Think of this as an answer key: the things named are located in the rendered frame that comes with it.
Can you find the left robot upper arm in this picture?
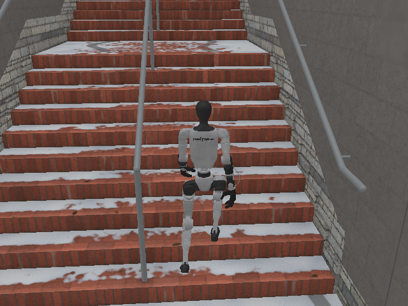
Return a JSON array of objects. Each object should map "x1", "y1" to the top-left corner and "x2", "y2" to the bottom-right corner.
[{"x1": 178, "y1": 128, "x2": 191, "y2": 162}]

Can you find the right robot upper arm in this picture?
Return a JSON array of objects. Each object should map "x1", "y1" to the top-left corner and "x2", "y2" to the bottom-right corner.
[{"x1": 217, "y1": 128, "x2": 231, "y2": 164}]

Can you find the robot right hand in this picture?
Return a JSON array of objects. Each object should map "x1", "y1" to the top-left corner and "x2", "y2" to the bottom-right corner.
[{"x1": 221, "y1": 189, "x2": 236, "y2": 208}]

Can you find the robot left forearm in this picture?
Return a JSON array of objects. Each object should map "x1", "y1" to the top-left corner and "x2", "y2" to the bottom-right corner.
[{"x1": 178, "y1": 154, "x2": 187, "y2": 171}]

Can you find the right robot shin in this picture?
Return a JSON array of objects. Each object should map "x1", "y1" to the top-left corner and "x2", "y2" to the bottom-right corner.
[{"x1": 212, "y1": 192, "x2": 223, "y2": 234}]

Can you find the left robot thigh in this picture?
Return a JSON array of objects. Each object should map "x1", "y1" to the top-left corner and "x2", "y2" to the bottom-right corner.
[{"x1": 182, "y1": 179, "x2": 196, "y2": 230}]

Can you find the robot right forearm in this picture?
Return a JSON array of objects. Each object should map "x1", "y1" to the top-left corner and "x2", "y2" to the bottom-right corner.
[{"x1": 224, "y1": 156, "x2": 236, "y2": 191}]

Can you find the robot left hand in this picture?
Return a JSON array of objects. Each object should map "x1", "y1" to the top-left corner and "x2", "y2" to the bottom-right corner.
[{"x1": 180, "y1": 166, "x2": 196, "y2": 177}]

